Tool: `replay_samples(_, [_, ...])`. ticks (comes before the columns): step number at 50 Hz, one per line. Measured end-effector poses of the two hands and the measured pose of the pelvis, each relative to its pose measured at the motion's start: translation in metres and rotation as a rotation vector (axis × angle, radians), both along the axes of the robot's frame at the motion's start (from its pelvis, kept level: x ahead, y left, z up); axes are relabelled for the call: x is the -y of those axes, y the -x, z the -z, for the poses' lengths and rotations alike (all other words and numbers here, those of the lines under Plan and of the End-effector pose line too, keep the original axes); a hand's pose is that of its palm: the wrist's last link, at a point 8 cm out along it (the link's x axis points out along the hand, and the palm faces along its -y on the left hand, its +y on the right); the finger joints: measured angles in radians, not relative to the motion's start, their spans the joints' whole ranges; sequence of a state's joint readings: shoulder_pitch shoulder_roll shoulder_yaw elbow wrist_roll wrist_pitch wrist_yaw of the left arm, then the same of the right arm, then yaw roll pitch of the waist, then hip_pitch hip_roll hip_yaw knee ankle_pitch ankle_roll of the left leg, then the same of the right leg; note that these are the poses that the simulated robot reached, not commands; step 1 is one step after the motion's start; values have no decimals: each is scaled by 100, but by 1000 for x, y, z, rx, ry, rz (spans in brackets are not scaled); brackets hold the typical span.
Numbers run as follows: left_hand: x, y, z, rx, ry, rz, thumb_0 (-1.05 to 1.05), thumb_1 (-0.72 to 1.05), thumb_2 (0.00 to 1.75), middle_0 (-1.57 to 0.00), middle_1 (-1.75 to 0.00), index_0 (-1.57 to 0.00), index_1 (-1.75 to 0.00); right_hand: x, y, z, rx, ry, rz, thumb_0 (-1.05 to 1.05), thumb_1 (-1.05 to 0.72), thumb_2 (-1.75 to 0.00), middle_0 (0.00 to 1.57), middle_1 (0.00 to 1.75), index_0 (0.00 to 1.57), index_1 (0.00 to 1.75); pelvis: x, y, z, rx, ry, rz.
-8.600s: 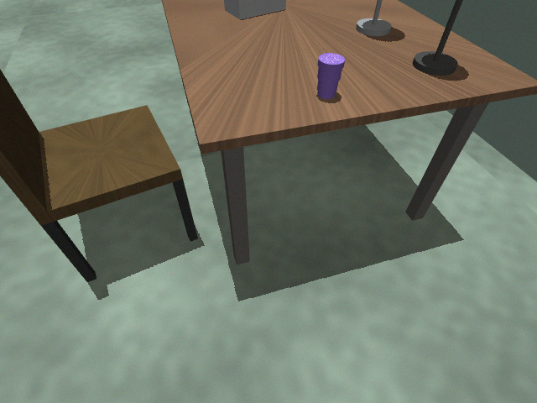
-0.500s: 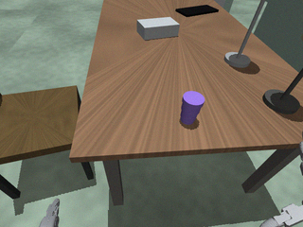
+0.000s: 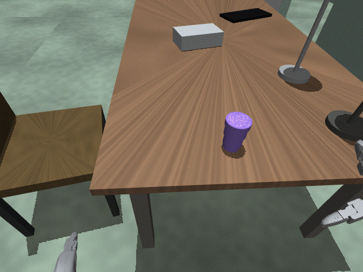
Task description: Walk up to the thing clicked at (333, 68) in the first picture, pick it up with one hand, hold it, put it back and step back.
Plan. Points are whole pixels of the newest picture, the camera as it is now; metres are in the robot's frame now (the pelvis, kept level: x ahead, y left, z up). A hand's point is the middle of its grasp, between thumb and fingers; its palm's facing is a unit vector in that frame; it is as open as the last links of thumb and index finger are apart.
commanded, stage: go down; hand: right
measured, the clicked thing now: (234, 134) +0.50 -0.15 +0.02
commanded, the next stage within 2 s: none
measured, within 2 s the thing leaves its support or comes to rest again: neither
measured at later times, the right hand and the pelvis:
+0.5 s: hand (342, 142) +0.35 -0.32 +0.15, palm faces +0.07 +1.00 +0.01, open 17.6 cm; pelvis -0.01 +0.00 +0.00, yaw +1 degrees
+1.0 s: hand (339, 127) +0.40 -0.33 +0.15, palm faces +0.08 +1.00 +0.01, open 17.7 cm; pelvis +0.00 -0.01 -0.01, yaw +2 degrees
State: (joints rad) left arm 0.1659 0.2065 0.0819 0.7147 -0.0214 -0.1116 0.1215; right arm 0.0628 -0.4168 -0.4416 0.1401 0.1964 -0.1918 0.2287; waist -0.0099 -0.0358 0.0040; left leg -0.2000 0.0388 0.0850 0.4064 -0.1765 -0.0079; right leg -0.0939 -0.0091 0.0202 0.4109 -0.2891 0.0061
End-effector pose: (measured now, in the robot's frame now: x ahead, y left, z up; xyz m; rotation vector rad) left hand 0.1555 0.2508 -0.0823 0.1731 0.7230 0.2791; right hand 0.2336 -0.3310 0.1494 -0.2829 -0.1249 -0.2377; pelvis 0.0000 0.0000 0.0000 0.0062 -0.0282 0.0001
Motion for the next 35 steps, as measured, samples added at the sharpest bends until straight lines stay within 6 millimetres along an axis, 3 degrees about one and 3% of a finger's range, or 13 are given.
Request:
replay_samples(6, [4, 4, 0, 9, -7, 3, -1, -53, 5, -6, -4, -5, -5, 15, -34, -5, -49, -102, -73, -1, 50, -2, 7, 4, 6, 4, 3, -2, 0, -17, 0, -6])
replay_samples(11, [-4, 14, 0, -1, -32, -11, -1, -54, 5, -6, -5, -5, -5, 25, -53, -4, -85, -174, -117, -1, 52, -2, 7, 4, 6, 4, 5, -2, 1, -31, -1, -14])
replay_samples(24, [-10, 20, -11, 23, -100, 13, -1, -55, 6, -6, -5, -5, -5, 37, -91, -3, -119, -300, -173, -1, 56, -2, 6, 4, 5, 5, 3, 5, 3, -70, -4, -22])
replay_samples(35, [-2, 37, 0, -23, -88, 35, -1, -55, 6, -6, -5, -5, -6, 46, -113, -5, -140, -300, -149, -1, 58, -3, 5, 4, 5, 5, 3, 10, 6, -114, -6, -26])
